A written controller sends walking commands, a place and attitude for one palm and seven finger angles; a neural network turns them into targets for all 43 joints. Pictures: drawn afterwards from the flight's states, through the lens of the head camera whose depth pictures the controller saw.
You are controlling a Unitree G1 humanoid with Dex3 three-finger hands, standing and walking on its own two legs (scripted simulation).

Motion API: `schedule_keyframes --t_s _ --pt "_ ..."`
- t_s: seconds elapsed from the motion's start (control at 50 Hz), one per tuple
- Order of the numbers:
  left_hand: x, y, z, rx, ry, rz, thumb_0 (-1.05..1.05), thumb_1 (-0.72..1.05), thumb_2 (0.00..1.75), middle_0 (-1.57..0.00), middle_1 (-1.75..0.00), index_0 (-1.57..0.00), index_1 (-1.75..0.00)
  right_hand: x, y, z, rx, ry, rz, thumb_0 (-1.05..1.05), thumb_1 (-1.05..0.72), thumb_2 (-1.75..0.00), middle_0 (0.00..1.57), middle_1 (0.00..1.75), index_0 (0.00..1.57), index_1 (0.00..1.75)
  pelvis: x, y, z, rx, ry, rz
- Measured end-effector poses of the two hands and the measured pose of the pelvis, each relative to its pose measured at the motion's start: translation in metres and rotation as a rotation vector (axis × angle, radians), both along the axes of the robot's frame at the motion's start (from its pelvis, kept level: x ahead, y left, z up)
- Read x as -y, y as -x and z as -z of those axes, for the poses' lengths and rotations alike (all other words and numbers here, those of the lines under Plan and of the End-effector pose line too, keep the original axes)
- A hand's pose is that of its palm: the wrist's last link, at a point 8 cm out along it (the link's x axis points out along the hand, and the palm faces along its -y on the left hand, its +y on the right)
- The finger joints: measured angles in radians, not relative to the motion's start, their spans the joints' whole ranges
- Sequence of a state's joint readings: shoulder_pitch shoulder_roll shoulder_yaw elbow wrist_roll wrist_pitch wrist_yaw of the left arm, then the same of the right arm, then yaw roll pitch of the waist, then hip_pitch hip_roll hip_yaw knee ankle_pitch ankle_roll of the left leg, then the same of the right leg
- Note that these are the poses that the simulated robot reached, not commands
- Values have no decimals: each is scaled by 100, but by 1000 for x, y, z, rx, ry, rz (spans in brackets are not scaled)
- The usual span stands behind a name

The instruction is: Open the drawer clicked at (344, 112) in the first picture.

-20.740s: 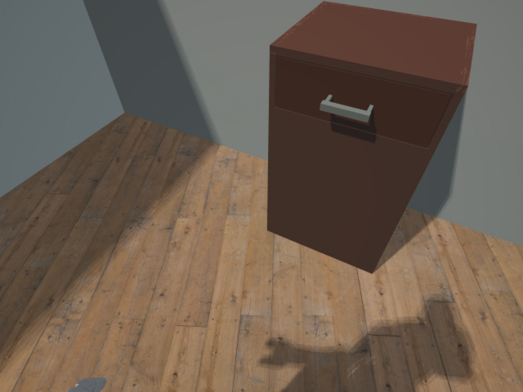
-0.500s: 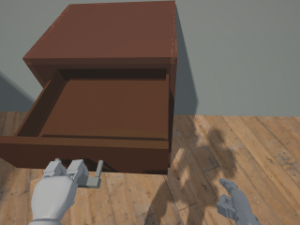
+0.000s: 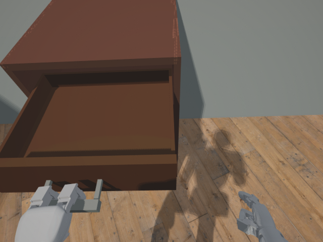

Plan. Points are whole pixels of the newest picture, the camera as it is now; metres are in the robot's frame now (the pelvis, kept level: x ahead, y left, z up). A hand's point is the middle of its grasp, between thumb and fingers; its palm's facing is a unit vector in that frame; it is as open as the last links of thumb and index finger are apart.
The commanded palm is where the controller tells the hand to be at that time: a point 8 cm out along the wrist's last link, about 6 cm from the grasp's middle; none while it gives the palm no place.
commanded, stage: open the thumb to release the handle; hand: left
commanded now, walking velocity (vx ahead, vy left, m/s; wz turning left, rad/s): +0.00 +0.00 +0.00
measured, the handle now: (70, 195) +0.21 +0.23 +0.04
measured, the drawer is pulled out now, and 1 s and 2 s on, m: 0.30 0.29 0.29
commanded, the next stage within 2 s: lift the hand off the handle in 0.52 s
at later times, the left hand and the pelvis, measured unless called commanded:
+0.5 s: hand (64, 222) +0.16 +0.23 +0.03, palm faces +0.01 -0.10 -0.99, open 11.8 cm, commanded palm +0.12 +0.24 +0.07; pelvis -0.01 -0.01 +0.01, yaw +3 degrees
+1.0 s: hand (68, 215) +0.17 +0.22 +0.02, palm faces +0.04 -0.09 -1.00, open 13.7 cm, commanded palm +0.15 +0.22 +0.08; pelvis -0.02 -0.01 +0.01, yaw +4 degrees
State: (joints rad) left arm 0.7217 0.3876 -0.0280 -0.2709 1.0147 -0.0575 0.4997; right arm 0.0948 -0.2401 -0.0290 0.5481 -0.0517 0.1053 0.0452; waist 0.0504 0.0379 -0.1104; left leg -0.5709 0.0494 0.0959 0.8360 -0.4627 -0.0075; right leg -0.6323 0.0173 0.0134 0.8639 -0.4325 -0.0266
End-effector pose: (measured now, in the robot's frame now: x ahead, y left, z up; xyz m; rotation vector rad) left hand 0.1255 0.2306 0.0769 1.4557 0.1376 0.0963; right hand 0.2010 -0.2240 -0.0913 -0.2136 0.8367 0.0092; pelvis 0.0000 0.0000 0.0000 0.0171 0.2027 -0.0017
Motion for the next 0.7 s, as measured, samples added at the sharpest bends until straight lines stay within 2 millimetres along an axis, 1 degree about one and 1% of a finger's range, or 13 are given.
schedule_keyframes --t_s 0.14,0.22,0.28,0.36,0.52,0.6,0.7 --pt "0 -7 4 65 -37 -9 0 68 77 -36 -132 -39 -131 -10 -1 14 -25 -2 -23 1 -91 -90 20 30 20 30 -1 3 5 -4 3 -29" --pt "2 -13 3 80 -24 -53 0 59 75 -39 -131 -39 -131 -18 1 16 -26 -27 -20 1 -91 -90 20 30 20 30 1 4 3 9 2 -37" --pt "4 -15 2 74 -20 -81 0 46 70 -40 -130 -39 -130 -22 1 12 -13 -43 -22 1 -91 -90 20 30 20 30 3 5 1 26 0 -40" --pt "5 -15 0 53 -19 -94 0 24 62 -40 -128 -37 -128 -23 -1 4 10 -44 -37 1 -91 -90 20 30 20 30 8 7 -3 50 -3 -43" --pt "5 -8 -3 15 -8 -74 0 -23 41 -35 -123 -34 -123 -12 -5 -13 59 -10 -53 1 -91 -90 20 30 20 30 15 11 -9 79 -4 -44" --pt "4 -3 -3 11 -7 -62 0 -37 35 -34 -122 -33 -121 -5 -5 -15 64 12 -52 1 -91 -90 20 30 20 30 15 14 -10 81 -2 -48" --pt "6 -2 1 25 -1 -77 0 -45 32 -33 -122 -33 -120 0 -1 -9 47 24 -55 1 -91 -90 20 30 20 30 14 18 -8 70 -1 -58"
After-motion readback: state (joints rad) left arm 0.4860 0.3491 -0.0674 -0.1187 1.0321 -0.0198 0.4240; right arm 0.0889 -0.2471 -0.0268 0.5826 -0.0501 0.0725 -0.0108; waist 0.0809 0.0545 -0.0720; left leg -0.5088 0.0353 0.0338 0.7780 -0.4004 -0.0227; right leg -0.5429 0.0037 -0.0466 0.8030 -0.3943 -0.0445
